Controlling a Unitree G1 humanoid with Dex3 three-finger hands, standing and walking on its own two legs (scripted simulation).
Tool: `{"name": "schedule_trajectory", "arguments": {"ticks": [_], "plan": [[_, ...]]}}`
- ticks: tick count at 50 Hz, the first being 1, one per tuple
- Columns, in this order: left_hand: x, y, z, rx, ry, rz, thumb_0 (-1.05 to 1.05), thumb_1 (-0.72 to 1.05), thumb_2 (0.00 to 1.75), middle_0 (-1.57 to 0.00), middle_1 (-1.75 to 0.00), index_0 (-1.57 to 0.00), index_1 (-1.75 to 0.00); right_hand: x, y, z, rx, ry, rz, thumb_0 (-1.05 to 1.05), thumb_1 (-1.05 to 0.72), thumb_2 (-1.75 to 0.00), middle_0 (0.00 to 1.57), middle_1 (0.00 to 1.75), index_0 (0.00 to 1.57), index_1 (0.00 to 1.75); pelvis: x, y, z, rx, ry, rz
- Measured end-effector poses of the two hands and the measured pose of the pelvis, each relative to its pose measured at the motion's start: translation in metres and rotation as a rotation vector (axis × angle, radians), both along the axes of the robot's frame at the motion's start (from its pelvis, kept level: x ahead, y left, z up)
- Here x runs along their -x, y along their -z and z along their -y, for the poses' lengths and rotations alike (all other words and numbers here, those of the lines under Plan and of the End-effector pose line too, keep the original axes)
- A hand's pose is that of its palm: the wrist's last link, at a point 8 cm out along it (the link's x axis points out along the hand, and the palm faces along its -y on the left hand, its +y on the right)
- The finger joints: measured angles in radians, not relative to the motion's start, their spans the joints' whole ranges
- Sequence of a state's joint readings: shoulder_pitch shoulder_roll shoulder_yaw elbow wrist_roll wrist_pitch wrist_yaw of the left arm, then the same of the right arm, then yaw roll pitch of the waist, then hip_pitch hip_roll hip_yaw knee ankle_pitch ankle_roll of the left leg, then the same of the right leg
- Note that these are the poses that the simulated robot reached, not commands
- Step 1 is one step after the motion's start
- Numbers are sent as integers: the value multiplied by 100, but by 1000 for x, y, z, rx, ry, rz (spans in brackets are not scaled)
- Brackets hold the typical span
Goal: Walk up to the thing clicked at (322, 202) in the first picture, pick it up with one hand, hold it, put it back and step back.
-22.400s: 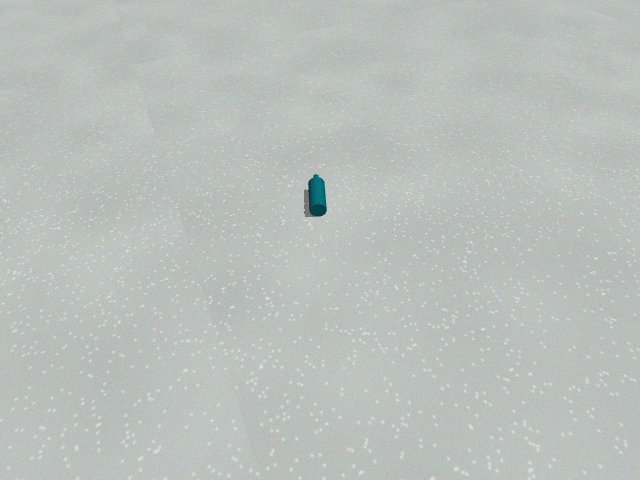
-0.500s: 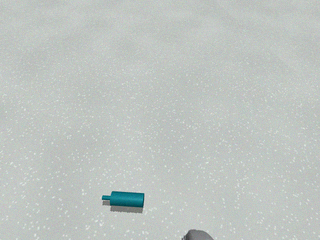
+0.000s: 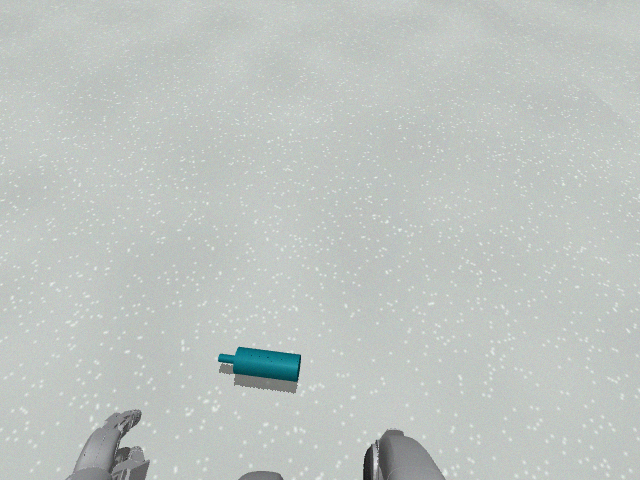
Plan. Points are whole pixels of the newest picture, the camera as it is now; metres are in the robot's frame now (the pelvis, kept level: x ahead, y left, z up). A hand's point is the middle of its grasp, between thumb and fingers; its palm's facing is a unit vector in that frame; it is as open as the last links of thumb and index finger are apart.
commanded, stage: walk up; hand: left
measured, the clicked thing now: (258, 362) +0.47 +0.21 -0.70
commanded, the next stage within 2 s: stand in 1.30 s
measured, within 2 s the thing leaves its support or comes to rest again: neither
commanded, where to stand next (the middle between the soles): +0.05 -0.01 m, yaw -6 degrees
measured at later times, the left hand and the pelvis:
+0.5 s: hand out of the picture +0.05 +0.25 -0.10, palm faces -0.05 -0.90 -0.43, open 7.4 cm; pelvis +0.02 -0.03 +0.03, yaw -3 degrees
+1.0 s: hand out of the picture +0.05 +0.25 -0.13, palm faces -0.10 -0.88 -0.45, open 7.3 cm; pelvis -0.03 -0.03 +0.00, yaw -5 degrees
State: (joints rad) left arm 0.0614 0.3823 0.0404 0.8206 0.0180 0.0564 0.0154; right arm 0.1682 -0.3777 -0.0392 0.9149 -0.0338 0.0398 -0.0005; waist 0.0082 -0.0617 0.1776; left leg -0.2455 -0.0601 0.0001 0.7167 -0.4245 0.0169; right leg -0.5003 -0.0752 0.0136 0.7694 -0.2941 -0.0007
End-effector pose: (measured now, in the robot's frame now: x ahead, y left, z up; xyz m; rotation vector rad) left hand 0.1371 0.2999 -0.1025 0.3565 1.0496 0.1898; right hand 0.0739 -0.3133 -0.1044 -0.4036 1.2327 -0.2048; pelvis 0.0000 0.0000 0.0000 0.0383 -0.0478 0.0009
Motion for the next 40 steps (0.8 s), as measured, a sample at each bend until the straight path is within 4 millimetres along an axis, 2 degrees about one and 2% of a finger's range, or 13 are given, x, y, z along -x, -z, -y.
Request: {"name": "schedule_trajectory", "arguments": {"ticks": [4,8,11,13,18,22,25,29,33,37,40], "plan": [[41,1,-12,-1,-45,-106,0,91,89,-21,-30,-20,-30,22,-18,0,15,15,-6,1,-91,-90,21,30,21,30,8,-12,0,40,-4,-4],[80,-2,-17,0,-54,-182,0,91,89,-21,-30,-20,-30,29,-29,6,26,15,15,1,-90,-90,21,30,21,30,10,-19,3,44,15,-13],[97,-5,-15,-13,-27,-239,0,91,89,-21,-30,-20,-30,29,-31,14,15,21,57,1,-90,-90,21,30,21,30,8,-19,8,41,42,-17],[100,-9,-11,-26,-11,-252,0,91,89,-21,-30,-20,-30,30,-29,23,3,30,77,1,-90,-90,21,30,21,30,5,-18,14,38,57,-16],[95,-27,5,-48,-6,-164,0,91,89,-21,-30,-20,-30,28,-19,40,-23,51,59,1,-91,-90,21,30,21,30,-4,-20,28,58,48,9],[94,-45,11,-56,-21,-136,0,91,89,-21,-30,-20,-30,9,-21,38,-57,35,89,1,-91,-90,20,30,20,30,-13,-29,30,37,51,18],[89,-48,12,-70,-23,-146,0,90,89,-21,-30,-20,-30,-7,-20,32,-74,23,105,1,-91,-90,20,30,20,30,-19,-31,30,34,46,22],[74,-38,11,-64,-33,-152,0,90,89,-21,-30,-20,-30,-24,-13,20,-81,16,92,1,-91,-90,20,30,20,30,-25,-25,27,39,42,26],[50,-13,7,-34,-37,-138,0,90,89,-21,-30,-20,-30,-39,-3,7,-65,8,87,1,-91,-90,20,30,20,30,-31,-11,18,47,33,20],[28,-2,11,-13,-25,-111,0,91,89,-21,-30,-20,-30,-47,-6,-3,-64,1,116,1,-91,-90,20,30,20,30,-17,-8,14,40,40,23],[24,-1,15,-8,6,-97,0,91,89,-21,-30,-20,-30,-48,-9,-3,-60,4,156,1,-91,-90,21,30,21,30,-5,-8,15,38,53,13]]}}
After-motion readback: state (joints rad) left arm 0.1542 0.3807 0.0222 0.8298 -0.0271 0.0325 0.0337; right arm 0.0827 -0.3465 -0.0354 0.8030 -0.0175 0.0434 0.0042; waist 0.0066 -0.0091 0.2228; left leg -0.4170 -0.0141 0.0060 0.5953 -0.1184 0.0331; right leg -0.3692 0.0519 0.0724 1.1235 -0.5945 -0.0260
